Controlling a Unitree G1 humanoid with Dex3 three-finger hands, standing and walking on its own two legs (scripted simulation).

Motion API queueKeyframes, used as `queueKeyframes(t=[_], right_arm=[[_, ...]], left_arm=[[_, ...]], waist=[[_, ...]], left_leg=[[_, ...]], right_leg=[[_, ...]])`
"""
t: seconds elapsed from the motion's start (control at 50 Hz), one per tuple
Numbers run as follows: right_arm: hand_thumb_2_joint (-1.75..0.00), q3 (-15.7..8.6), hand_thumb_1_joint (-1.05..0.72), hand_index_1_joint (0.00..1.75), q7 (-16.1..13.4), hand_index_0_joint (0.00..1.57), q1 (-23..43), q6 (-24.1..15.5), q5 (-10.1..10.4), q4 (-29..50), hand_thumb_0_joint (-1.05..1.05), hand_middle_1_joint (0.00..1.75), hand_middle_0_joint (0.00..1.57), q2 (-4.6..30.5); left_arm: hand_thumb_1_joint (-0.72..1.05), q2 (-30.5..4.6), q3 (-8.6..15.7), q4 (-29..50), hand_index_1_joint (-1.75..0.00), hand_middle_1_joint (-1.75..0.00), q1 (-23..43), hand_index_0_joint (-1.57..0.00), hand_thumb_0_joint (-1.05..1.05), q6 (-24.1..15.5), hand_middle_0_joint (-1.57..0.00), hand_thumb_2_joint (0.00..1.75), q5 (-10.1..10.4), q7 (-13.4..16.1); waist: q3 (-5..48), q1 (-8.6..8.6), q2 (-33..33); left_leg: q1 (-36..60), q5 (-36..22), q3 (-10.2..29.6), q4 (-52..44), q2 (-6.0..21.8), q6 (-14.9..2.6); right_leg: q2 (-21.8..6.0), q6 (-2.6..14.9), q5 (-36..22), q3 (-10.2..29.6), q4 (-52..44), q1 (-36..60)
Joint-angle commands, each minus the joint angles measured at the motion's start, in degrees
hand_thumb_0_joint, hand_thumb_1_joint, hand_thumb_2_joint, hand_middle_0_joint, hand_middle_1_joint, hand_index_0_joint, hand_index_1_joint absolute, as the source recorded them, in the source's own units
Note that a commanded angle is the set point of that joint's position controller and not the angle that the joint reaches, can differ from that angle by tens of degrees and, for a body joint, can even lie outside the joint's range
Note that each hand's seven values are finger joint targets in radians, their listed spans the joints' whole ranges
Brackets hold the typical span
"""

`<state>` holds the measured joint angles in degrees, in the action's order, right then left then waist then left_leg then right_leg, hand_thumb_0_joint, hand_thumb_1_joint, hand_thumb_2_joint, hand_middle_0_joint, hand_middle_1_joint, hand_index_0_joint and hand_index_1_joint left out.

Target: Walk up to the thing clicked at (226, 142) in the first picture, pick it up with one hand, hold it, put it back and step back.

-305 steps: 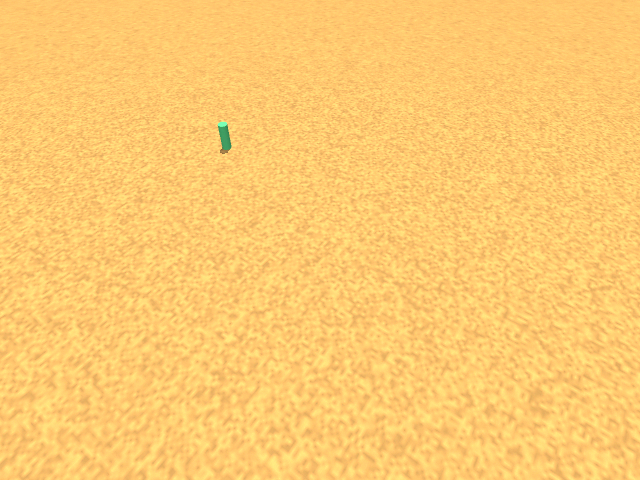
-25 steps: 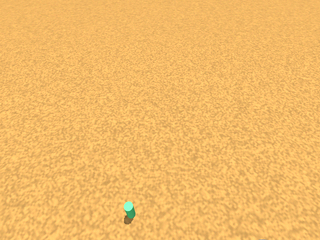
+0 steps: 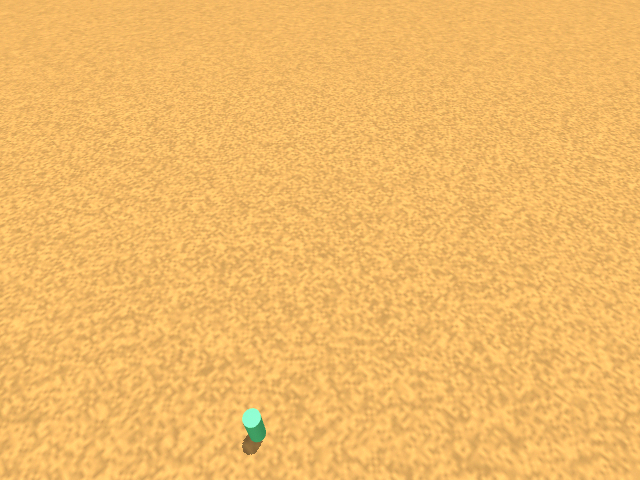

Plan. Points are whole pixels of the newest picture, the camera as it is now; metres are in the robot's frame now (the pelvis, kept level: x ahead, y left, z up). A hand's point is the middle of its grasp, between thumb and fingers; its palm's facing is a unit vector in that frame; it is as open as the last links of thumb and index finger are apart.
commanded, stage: walk up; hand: left
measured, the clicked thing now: (254, 425) +0.38 +0.18 -0.71
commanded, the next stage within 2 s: stand in 0.06 s
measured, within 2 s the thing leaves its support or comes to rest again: neither
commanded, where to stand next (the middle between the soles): +0.04 +0.00 m, yaw -1 degrees
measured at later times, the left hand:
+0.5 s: hand out of the picture +0.09 +0.24 -0.16, palm faces -0.03 -0.94 -0.34, open 7.4 cm
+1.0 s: hand out of the picture +0.10 +0.24 -0.15, palm faces -0.03 -0.94 -0.34, open 7.4 cm
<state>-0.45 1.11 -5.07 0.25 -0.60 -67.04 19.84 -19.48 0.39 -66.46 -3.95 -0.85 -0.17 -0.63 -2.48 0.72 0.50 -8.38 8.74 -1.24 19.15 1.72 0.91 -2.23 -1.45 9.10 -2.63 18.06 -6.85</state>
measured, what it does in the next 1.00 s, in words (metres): stands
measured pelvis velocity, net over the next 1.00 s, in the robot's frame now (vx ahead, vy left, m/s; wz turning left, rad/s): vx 0.02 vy -0.02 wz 0.00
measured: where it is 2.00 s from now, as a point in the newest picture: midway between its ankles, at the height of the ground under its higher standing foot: outside the picture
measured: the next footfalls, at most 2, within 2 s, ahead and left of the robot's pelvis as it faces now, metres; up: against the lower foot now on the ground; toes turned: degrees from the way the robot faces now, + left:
none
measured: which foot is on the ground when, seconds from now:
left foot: down 0.00-1.00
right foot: down 0.00-1.00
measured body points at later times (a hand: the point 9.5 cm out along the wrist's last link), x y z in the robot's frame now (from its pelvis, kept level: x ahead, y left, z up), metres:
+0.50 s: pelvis +0.01 -0.01 +0.00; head +0.02 -0.01 +0.45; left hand +0.09 +0.29 -0.13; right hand +0.09 -0.31 -0.13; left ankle +0.02 +0.13 -0.75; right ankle +0.01 -0.13 -0.75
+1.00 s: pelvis +0.02 -0.02 +0.00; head +0.03 -0.02 +0.45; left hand +0.10 +0.28 -0.13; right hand +0.10 -0.32 -0.13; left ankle +0.02 +0.13 -0.75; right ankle +0.01 -0.13 -0.75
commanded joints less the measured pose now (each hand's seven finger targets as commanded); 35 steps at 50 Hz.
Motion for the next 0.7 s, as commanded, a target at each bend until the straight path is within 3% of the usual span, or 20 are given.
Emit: queueKeyframes(t=[0.0,0.1,0.18,0.22,0.26,0.36,0.46,0.54,0.68], right_arm=[[-0.90,-2.09,-0.90,0.30,-0.89,0.20,2.94,-1.32,0.38,3.74,0.00,0.30,0.20,12.26],[-0.90,-2.24,-0.90,0.30,-1.08,0.20,2.77,-1.55,-0.19,3.94,0.00,0.30,0.20,12.44],[-0.90,-2.22,-0.90,0.30,-1.07,0.20,3.18,-1.77,-0.18,4.27,0.00,0.30,0.20,12.03],[-0.90,-2.13,-0.90,0.30,-1.06,0.20,3.34,-1.83,-0.09,4.18,0.00,0.30,0.20,11.97],[-0.90,-2.27,-0.90,0.30,-1.14,0.20,2.90,-1.91,-0.11,4.26,0.00,0.30,0.20,12.34],[-0.90,-2.09,-0.90,0.30,-1.20,0.20,3.52,-1.73,0.02,4.16,0.00,0.30,0.20,12.22],[-0.90,-2.09,-0.90,0.30,-1.31,0.20,3.07,-1.90,0.03,4.19,0.00,0.30,0.20,12.10],[-0.90,-2.08,-0.90,0.30,-1.28,0.20,3.23,-1.65,0.07,4.28,0.00,0.30,0.20,12.19],[-0.90,-2.18,-0.90,0.30,-1.34,0.20,3.10,-1.71,0.02,4.62,0.00,0.30,0.20,12.17]], left_arm=[[0.90,-12.45,2.50,3.37,-0.30,-0.30,2.90,-0.20,0.00,-1.03,-0.20,0.90,-0.30,0.89],[0.90,-12.08,1.83,3.90,-0.30,-0.30,2.05,-0.20,0.00,-0.92,-0.20,0.90,-0.45,0.96],[0.90,-12.77,1.87,4.28,-0.30,-0.30,1.74,-0.20,0.00,-1.06,-0.20,0.90,-0.30,0.99],[0.90,-12.63,1.69,4.29,-0.30,-0.30,1.25,-0.20,0.00,-1.06,-0.20,0.90,-0.41,0.94],[0.90,-12.69,1.73,4.58,-0.30,-0.30,1.54,-0.20,0.00,-1.11,-0.20,0.90,-0.42,0.93],[0.90,-12.65,1.69,4.44,-0.30,-0.30,1.16,-0.20,0.00,-1.05,-0.20,0.90,-0.33,0.99],[0.90,-12.81,1.77,4.51,-0.30,-0.30,0.76,-0.20,0.00,-1.03,-0.20,0.90,-0.31,1.02],[0.90,-12.66,1.67,4.46,-0.30,-0.30,0.72,-0.20,0.00,-1.02,-0.20,0.90,-0.28,1.06],[0.90,-13.22,1.86,4.77,-0.30,-0.30,0.59,-0.20,0.00,-1.13,-0.20,0.90,-0.47,1.24]], waist=[[3.84,-0.43,-0.29],[4.00,-0.11,-0.68],[4.92,-0.20,-0.12],[4.16,-0.31,-0.32],[6.46,-0.09,0.05],[4.23,-0.35,-0.02],[5.33,-0.36,-0.23],[3.92,-0.38,-0.85],[5.81,-0.47,-1.18]], left_leg=[[0.20,-2.05,5.81,-3.73,5.63,-1.62],[0.97,-1.49,5.50,-4.15,6.09,-1.30],[1.51,-5.52,5.40,-3.87,6.28,-1.06],[1.45,-4.91,5.34,-3.86,6.24,-0.93],[3.03,-7.72,4.85,-3.13,6.58,-1.24],[2.15,-5.13,4.87,-3.85,6.13,-1.08],[3.30,-10.39,4.81,-3.56,6.60,-0.90],[2.40,-6.26,4.74,-3.67,6.33,-0.91],[4.14,-10.55,4.60,-2.94,6.77,-1.00]], right_leg=[[-5.60,1.70,-1.66,5.31,-3.55,0.30],[-5.98,1.63,0.34,5.48,-3.55,-0.69],[-6.09,1.76,-2.96,5.35,-2.86,0.12],[-5.93,1.69,-2.39,5.22,-2.95,-0.28],[-6.39,1.83,-5.93,5.46,-2.37,0.95],[-6.21,1.63,-3.88,5.40,-3.10,-0.20],[-6.10,1.84,-8.20,4.77,-2.07,1.33],[-6.17,1.72,-4.59,5.14,-3.33,0.72],[-6.45,1.96,-10.22,4.91,-2.44,2.44]])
